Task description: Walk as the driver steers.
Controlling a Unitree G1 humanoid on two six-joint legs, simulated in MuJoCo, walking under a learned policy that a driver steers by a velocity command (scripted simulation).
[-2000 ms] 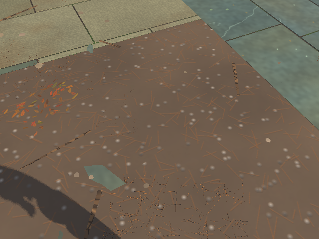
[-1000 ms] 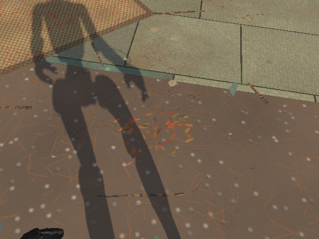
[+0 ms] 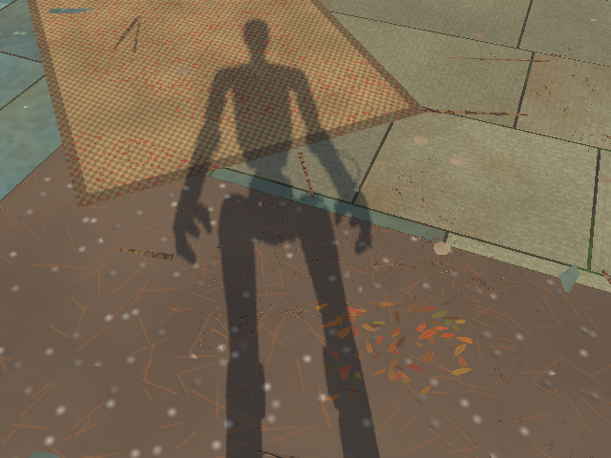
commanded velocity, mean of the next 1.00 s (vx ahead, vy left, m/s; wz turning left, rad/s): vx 0.41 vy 0.00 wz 0.00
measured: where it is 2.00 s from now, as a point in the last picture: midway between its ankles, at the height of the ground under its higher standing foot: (378, 276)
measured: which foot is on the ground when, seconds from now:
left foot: down 0.00-0.18, up 0.20-0.64, down 0.66-1.00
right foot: down 0.00-0.66, up 0.68-1.00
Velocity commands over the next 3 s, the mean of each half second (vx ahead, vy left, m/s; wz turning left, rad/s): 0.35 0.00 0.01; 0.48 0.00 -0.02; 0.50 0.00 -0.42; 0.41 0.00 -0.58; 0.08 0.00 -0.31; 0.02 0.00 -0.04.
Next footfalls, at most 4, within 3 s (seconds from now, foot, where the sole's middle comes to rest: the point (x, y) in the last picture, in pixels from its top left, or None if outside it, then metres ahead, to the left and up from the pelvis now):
0.66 left None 0.46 0.08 -0.77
1.22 right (387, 363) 0.76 -0.16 -0.77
1.70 left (335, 259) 1.09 -0.04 -0.77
2.18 right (441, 259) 1.09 -0.34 -0.77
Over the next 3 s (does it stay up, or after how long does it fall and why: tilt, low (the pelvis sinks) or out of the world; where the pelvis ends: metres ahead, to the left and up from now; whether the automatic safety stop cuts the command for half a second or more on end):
stays up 1.13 -0.20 0.00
